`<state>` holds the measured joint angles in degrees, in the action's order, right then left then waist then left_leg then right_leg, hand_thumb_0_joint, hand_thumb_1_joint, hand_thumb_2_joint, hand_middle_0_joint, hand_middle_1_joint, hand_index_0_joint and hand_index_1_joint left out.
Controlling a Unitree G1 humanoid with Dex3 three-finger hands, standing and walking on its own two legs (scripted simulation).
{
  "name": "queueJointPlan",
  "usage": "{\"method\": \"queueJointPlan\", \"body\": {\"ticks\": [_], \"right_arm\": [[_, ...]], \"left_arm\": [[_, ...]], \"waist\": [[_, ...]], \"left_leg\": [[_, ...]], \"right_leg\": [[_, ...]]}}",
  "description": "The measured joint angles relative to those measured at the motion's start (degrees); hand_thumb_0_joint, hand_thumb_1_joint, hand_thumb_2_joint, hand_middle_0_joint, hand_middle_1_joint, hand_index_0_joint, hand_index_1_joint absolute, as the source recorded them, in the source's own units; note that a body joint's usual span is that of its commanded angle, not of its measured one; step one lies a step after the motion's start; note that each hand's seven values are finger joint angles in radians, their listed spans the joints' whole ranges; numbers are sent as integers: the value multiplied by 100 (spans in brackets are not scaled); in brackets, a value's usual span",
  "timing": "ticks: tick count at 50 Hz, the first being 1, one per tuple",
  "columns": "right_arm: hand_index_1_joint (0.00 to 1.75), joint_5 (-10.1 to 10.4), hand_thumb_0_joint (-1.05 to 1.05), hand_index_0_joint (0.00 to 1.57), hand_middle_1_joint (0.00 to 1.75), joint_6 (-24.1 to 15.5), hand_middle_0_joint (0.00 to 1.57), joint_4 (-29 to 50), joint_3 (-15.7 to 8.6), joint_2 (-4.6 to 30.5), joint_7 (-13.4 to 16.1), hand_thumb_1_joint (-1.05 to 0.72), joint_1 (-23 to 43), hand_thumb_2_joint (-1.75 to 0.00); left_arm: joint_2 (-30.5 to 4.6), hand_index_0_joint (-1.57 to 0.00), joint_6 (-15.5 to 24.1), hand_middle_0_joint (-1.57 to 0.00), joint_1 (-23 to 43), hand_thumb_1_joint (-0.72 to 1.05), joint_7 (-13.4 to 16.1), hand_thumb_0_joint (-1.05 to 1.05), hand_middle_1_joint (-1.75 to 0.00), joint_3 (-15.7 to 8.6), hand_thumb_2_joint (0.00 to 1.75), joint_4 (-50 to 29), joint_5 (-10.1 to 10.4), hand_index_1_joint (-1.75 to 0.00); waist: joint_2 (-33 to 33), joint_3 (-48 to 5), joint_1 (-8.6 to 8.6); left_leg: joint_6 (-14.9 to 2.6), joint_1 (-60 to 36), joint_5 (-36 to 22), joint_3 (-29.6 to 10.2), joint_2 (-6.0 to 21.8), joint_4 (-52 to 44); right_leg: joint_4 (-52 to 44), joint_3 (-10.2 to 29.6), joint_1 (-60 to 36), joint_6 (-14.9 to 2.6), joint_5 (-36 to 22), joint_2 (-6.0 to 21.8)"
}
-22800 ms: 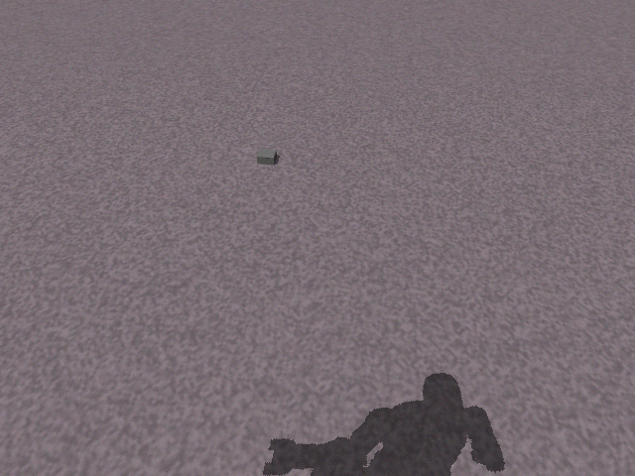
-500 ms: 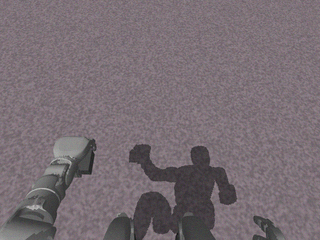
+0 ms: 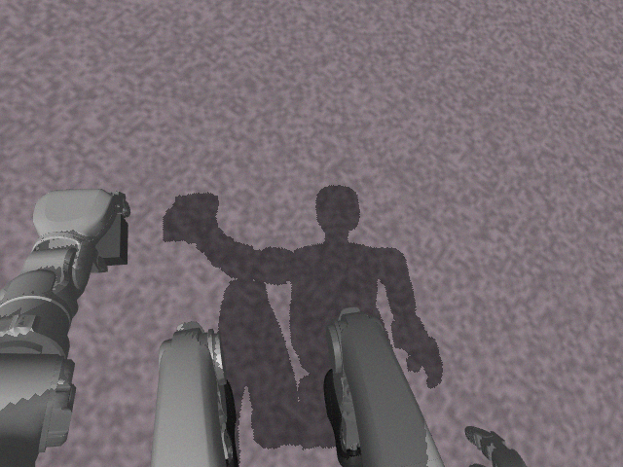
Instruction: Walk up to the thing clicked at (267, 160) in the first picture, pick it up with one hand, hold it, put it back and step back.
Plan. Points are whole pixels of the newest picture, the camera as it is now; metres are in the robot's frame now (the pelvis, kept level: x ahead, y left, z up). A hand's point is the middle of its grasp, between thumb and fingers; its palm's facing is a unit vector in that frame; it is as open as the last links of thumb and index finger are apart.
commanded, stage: crouch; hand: left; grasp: from above
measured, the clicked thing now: (92, 241) +0.44 +0.27 -0.17
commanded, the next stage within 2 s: lower in 1.08 s
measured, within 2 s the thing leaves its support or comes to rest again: neither
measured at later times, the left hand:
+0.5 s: hand (114, 246) +0.46 +0.27 -0.26, palm faces -0.46 +0.00 -0.89, open 9.2 cm
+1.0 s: hand (122, 250) +0.47 +0.27 -0.31, palm faces -0.47 +0.00 -0.88, open 9.2 cm
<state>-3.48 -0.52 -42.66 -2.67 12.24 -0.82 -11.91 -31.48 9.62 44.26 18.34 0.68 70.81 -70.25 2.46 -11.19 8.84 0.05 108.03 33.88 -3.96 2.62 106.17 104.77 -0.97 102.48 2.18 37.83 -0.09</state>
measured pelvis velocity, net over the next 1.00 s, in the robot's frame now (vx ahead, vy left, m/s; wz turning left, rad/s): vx -0.01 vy -0.01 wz -0.09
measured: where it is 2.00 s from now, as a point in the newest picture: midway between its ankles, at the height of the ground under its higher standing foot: (285, 441)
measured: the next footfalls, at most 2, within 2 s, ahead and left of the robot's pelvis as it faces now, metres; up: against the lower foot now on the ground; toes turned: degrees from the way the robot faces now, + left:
none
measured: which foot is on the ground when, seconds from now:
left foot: down 0.00-1.00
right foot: down 0.00-1.00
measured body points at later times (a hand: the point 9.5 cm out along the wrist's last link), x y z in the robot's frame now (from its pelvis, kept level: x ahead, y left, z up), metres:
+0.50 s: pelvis +0.00 -0.01 -0.10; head +0.23 +0.04 +0.28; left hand +0.48 +0.26 -0.21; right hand +0.06 -0.29 -0.22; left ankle +0.09 +0.12 -0.46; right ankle +0.07 -0.14 -0.46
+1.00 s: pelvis -0.01 -0.01 -0.15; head +0.23 +0.05 +0.22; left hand +0.49 +0.27 -0.26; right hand +0.03 -0.28 -0.26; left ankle +0.09 +0.12 -0.46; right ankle +0.07 -0.14 -0.46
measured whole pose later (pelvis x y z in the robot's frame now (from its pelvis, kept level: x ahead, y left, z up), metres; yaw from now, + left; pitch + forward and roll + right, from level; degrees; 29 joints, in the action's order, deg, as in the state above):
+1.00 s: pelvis -0.01 -0.01 -0.15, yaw -5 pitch +33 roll -8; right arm -8.1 -0.7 -43.0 3.5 14.3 -6.1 -7.6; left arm -45.7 15.4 56.0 20.0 -4.3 82.7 -74.3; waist -1.7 -2.3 12.7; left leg 1.4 132.7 36.5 -10.1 2.6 134.9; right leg 131.8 -4.1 125.5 2.7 40.5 -2.8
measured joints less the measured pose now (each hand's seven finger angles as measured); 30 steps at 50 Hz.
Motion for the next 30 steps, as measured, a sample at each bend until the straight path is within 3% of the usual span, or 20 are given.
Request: {"method": "queueJointPlan", "body": {"ticks": [14, 30], "right_arm": [[30, -212, 0, 21, 30, -122, 21, 11, 68, 98, -291, -90, 485, -90], [30, -322, 0, 20, 30, -9, 20, 10, 222, 168, -474, -91, 427, -90]], "left_arm": [[-456, -78, 160, -76, 457, 18, 55, 0, -36, -206, 32, 120, -172, -35], [-946, -77, 393, -76, 872, 19, -15, 0, -37, -417, 32, 606, -246, -35]], "waist": [[-191, 261, 38], [-286, 588, 195]], "left_leg": [[72, 1284, 226, -251, -19, 1297], [109, 1940, 324, -410, 33, 2188]], "right_leg": [[1251, -137, 1185, 12, 275, -65], [2097, -193, 1838, 30, 336, -198]]}}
